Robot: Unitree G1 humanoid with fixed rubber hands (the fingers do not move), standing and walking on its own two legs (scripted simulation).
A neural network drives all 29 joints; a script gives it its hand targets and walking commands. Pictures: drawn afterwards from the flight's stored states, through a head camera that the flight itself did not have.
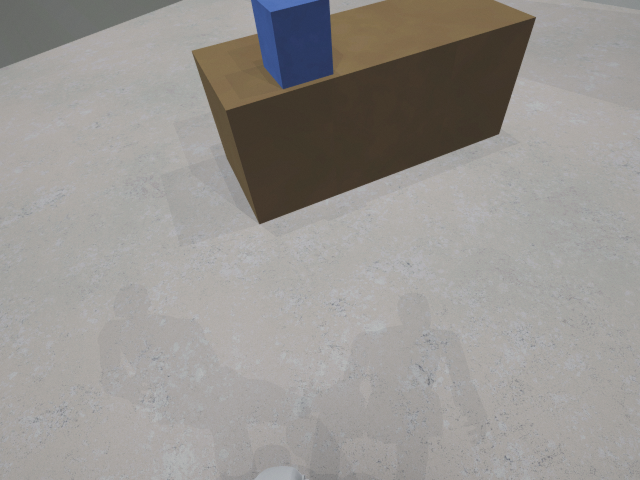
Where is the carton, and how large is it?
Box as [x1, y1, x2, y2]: [251, 0, 332, 88]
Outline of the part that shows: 251,0 263,64 282,88 332,74 328,0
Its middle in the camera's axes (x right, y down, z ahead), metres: -0.10 -0.72 +1.35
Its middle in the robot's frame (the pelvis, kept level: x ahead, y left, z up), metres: +1.50 +0.11 -0.07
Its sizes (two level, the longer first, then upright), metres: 0.210 0.200 0.250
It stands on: a pedestal, 0.57 m high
